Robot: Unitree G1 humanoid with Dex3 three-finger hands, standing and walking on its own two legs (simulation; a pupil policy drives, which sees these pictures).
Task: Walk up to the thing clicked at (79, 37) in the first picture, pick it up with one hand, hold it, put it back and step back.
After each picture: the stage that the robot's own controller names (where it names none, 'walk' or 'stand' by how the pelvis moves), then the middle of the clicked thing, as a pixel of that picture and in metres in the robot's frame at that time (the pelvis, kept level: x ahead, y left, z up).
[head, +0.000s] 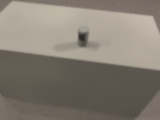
stand; (83, 36) +0.79 +0.00 -0.09
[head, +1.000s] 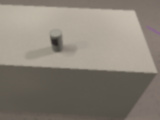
walk; (56, 41) +0.68 +0.18 -0.07
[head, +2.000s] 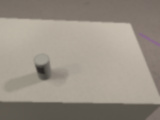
stand; (43, 67) +0.49 +0.18 -0.06
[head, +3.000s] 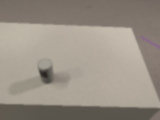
stand; (46, 71) +0.49 +0.17 -0.09
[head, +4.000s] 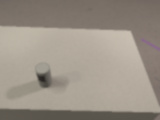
stand; (44, 75) +0.48 +0.18 -0.09
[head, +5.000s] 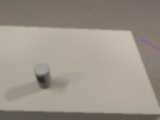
stand; (43, 76) +0.47 +0.18 -0.09
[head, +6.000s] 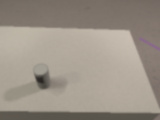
stand; (42, 76) +0.46 +0.19 -0.09
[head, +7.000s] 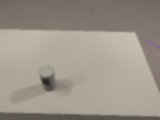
rise first; (48, 78) +0.46 +0.18 -0.09
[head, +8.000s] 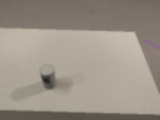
go down; (48, 77) +0.47 +0.18 -0.09
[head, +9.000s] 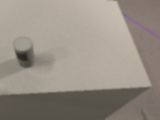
go down; (25, 53) +0.49 +0.17 -0.03
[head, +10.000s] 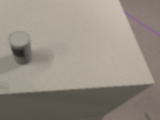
go down; (21, 48) +0.49 +0.17 -0.01
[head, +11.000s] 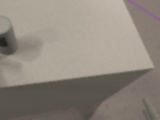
close in; (3, 37) +0.49 +0.18 +0.03
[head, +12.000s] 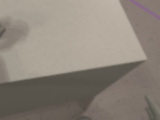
close; out of the picture +0.54 +0.19 +0.04
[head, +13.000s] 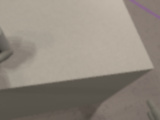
lift; out of the picture +0.47 +0.20 +0.03
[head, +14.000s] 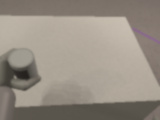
lift; (25, 69) +0.36 +0.17 +0.11
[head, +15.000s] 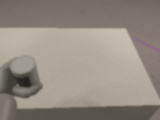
hold; (27, 76) +0.32 +0.17 +0.13
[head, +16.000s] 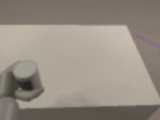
hold; (29, 80) +0.32 +0.16 +0.10
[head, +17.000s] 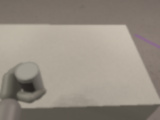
hold; (31, 82) +0.32 +0.16 +0.09
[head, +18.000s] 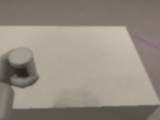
crouch; (24, 68) +0.36 +0.18 +0.12
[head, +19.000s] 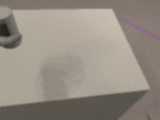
lower; (6, 28) +0.49 +0.20 +0.14
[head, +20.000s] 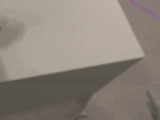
lower; out of the picture +0.54 +0.20 +0.04
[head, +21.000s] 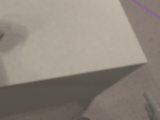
lower; out of the picture +0.53 +0.20 +0.04
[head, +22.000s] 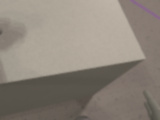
lower; out of the picture +0.53 +0.19 +0.04
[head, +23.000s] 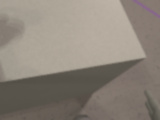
lower; out of the picture +0.54 +0.20 +0.04
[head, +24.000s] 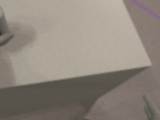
open; out of the picture +0.52 +0.18 +0.03
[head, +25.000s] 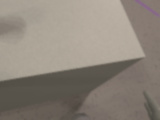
rise; out of the picture +0.54 +0.19 +0.04
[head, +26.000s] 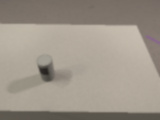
sink last; (46, 68) +0.48 +0.18 -0.04
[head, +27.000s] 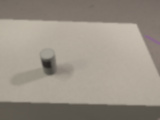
stand; (48, 62) +0.52 +0.17 -0.03
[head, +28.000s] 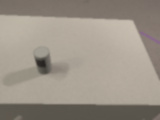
stand; (43, 61) +0.50 +0.18 -0.02
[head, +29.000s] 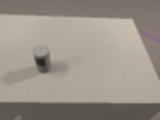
stand; (42, 59) +0.51 +0.18 -0.02
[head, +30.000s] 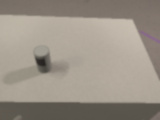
stand; (43, 59) +0.51 +0.18 -0.02
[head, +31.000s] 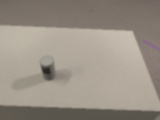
stand; (48, 68) +0.52 +0.17 -0.08
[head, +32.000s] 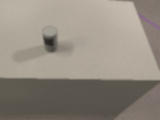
walk; (50, 39) +0.59 +0.13 -0.07
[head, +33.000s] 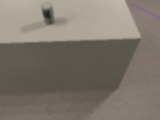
walk; (48, 14) +0.85 +0.24 -0.07
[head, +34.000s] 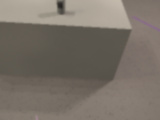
stand; (61, 5) +1.14 +0.17 -0.07
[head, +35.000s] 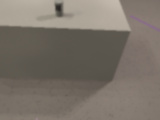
stand; (59, 8) +1.12 +0.18 -0.09
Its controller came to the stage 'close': yes
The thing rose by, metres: 0.20
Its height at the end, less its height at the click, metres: +0.00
